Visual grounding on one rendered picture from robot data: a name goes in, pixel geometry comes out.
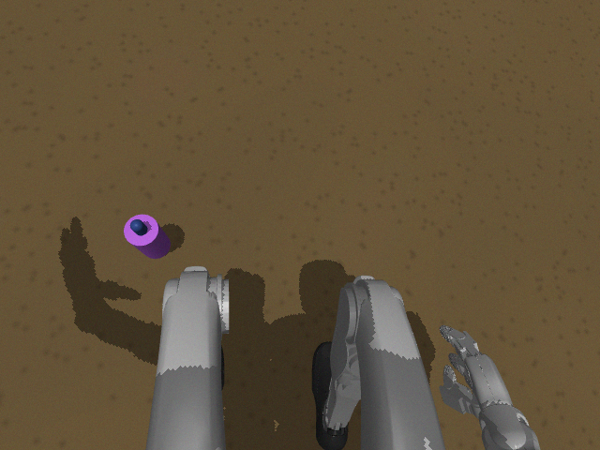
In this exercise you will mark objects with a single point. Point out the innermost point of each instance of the right robot arm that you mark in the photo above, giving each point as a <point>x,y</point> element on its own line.
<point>504,427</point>

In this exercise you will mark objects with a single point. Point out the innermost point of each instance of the bottle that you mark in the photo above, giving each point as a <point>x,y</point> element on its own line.
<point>144,233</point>

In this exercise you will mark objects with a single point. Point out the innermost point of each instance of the right robot foot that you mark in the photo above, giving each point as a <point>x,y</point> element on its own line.
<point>327,438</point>

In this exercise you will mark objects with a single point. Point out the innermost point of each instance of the right robot hand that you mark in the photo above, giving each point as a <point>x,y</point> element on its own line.
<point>480,374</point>

